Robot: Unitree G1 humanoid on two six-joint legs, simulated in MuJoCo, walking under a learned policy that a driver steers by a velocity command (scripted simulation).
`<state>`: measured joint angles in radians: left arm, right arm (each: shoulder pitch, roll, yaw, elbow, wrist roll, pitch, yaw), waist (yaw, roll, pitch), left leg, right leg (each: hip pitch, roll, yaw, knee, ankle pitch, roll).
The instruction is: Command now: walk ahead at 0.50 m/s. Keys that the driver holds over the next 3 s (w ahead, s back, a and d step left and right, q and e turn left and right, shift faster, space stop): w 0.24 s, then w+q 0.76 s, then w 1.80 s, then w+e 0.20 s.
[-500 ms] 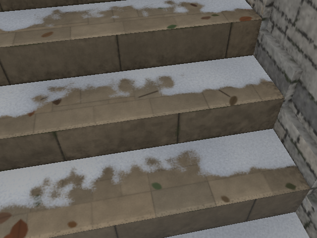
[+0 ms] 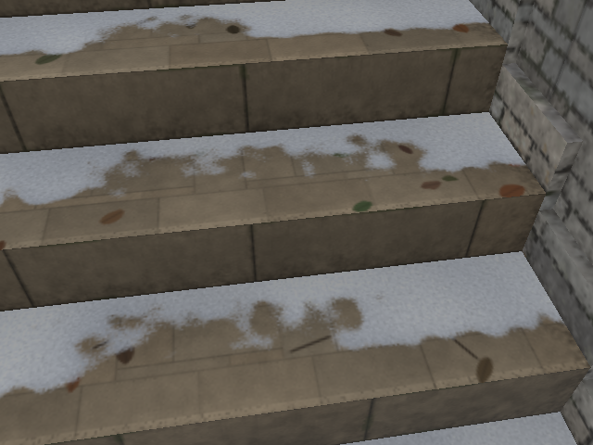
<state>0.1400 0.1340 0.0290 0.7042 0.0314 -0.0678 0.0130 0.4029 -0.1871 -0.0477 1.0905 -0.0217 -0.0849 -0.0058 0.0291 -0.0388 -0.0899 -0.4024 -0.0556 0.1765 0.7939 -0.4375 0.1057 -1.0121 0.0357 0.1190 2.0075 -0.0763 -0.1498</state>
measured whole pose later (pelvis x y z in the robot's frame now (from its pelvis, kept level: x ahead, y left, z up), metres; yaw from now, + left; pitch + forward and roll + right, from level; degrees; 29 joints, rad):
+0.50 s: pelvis +0.30 -0.04 +0.18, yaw +6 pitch +3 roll -2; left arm 0.36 0.19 0.06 1.02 0.03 -0.10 0.03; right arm 0.16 -0.12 -0.05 0.69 -0.01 -0.08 0.01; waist -0.02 0.04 -0.05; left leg -1.03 -0.07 -0.14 2.05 -0.04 0.14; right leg -0.40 0.01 -0.25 0.71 -0.35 -0.10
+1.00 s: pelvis +0.58 +0.05 +0.33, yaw +22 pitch +3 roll +1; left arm 0.11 0.11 0.00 0.56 0.05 -0.09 0.03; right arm 0.32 -0.24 -0.08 0.93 -0.04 -0.04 0.00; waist 0.03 -0.01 -0.08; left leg -0.42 -0.18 0.04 0.74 -0.37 0.16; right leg -0.97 -0.05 0.10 2.10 -0.11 -0.08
